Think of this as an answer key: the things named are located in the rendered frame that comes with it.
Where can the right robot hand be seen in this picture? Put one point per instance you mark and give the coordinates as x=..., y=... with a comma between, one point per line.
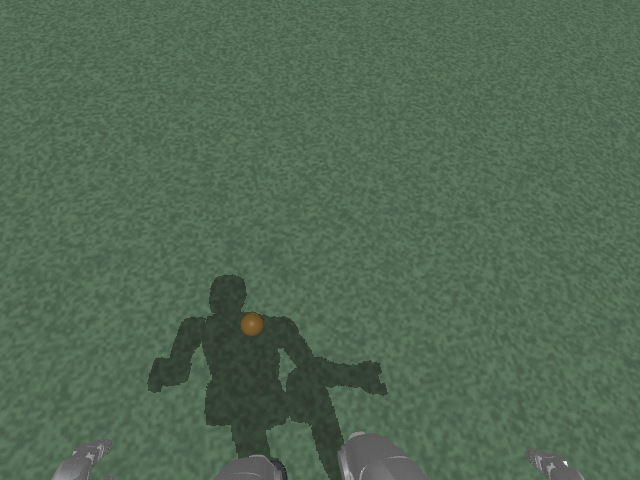
x=553, y=466

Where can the left robot hand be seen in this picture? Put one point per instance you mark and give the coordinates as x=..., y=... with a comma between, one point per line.
x=84, y=458

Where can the left robot foot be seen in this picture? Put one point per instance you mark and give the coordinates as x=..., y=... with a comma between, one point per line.
x=281, y=467

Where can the ball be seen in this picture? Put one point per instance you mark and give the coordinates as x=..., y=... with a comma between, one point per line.
x=252, y=324

